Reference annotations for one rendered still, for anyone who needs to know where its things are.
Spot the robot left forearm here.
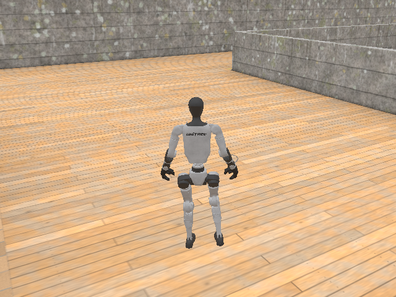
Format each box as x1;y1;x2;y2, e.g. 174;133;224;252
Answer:
162;150;173;171

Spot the robot left hand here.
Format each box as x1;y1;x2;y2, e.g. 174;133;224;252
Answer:
160;168;174;181

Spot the robot right forearm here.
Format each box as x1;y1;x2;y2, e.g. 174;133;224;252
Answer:
223;148;236;170

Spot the left robot shin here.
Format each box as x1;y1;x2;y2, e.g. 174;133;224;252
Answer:
183;202;193;240

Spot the robot right hand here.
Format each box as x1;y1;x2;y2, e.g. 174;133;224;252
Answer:
224;166;238;179

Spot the left robot upper arm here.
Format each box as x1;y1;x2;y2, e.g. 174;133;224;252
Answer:
167;124;184;158

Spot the right robot upper arm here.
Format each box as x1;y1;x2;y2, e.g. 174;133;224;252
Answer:
209;124;229;158

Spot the robot right foot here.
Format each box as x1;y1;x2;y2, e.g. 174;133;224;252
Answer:
214;232;224;246

